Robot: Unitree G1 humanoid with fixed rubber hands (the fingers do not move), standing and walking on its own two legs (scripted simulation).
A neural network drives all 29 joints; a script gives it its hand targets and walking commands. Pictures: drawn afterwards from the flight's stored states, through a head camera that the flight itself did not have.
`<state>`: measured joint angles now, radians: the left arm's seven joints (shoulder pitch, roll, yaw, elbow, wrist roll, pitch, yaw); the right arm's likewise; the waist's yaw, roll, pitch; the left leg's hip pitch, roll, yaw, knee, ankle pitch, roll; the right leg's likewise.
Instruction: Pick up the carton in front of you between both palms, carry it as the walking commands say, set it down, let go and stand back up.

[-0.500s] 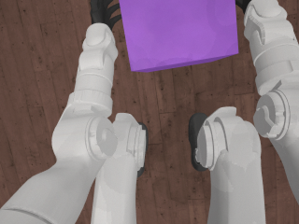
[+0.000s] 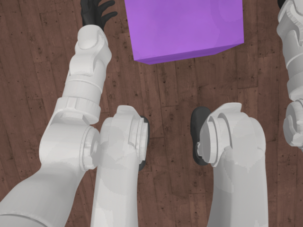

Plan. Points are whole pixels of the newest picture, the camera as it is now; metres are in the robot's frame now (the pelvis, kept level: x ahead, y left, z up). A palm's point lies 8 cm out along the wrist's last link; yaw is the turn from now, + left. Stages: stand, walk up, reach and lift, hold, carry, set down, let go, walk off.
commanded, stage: set down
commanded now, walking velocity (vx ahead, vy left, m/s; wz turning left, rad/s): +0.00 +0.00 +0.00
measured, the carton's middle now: (178, 15) +0.53 -0.06 -0.25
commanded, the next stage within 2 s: let go in 0.90 s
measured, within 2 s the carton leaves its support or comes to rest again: neither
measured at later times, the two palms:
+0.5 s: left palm out of the picture +0.50 +0.13 +0.02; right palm out of the picture +0.52 -0.27 +0.01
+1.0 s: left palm out of the picture +0.50 +0.13 +0.16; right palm out of the picture +0.52 -0.27 +0.16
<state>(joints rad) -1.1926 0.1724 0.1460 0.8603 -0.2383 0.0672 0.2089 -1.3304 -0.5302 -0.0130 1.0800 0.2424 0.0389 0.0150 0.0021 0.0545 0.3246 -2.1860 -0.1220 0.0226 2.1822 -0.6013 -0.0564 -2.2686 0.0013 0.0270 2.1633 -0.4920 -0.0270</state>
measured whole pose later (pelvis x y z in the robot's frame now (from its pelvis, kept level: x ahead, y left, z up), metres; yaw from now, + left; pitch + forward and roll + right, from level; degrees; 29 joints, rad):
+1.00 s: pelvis +0.05 -0.01 +0.26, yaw -3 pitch +42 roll +4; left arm -0.78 0.04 0.30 0.63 0.01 0.12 0.12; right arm -0.98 -0.36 -0.26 0.91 -0.06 0.11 0.11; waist 0.04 0.01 -0.09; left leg -1.52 -0.06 -0.03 1.19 -0.41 -0.04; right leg -1.60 0.04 0.04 1.19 -0.33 -0.03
